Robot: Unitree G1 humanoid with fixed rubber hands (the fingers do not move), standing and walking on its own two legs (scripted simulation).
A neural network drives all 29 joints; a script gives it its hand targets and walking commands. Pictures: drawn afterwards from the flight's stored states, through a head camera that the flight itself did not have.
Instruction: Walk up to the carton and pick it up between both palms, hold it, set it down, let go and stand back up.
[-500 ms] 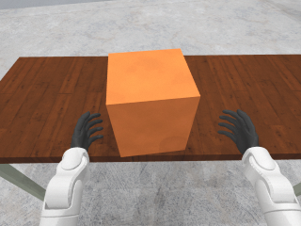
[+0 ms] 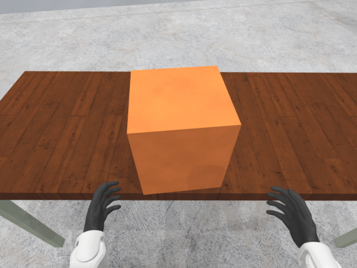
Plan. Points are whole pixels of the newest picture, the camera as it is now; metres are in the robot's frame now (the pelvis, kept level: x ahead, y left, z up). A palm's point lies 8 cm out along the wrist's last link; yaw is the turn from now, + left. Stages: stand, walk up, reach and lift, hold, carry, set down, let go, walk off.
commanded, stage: set down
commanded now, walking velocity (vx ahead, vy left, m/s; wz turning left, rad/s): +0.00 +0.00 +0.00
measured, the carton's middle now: (178, 132) +0.41 +0.04 +0.06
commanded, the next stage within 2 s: let go in 1.38 s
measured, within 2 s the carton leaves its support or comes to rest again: neither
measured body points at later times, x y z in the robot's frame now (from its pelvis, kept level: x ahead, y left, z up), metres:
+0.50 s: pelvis +0.01 +0.02 +0.00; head +0.01 +0.04 +0.45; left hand +0.19 +0.23 -0.04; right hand +0.19 -0.20 -0.03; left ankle +0.00 +0.14 -0.75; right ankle +0.00 -0.07 -0.75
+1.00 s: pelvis +0.01 +0.03 +0.00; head +0.01 +0.04 +0.45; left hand +0.17 +0.25 -0.08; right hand +0.17 -0.20 -0.08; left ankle +0.00 +0.14 -0.75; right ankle +0.00 -0.07 -0.75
